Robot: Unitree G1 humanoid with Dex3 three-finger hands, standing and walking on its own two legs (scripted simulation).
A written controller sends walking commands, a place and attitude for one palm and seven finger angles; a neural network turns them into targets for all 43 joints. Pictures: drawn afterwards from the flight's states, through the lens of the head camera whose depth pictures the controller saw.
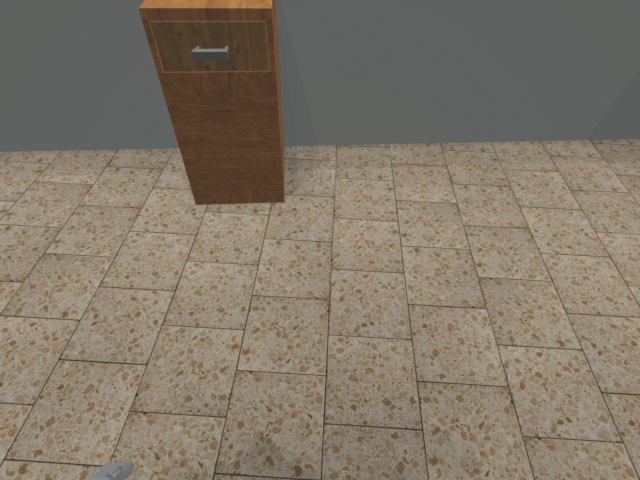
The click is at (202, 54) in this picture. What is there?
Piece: drawer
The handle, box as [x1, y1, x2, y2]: [192, 46, 228, 59]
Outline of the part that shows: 192,50 193,59 228,58 227,46 225,46 224,49 200,49 198,46 196,46 196,48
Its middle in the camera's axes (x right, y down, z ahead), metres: -0.37 -0.63 +1.30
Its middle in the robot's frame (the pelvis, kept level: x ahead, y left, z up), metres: +1.37 +0.44 -0.05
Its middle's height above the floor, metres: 0.71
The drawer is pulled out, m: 0.00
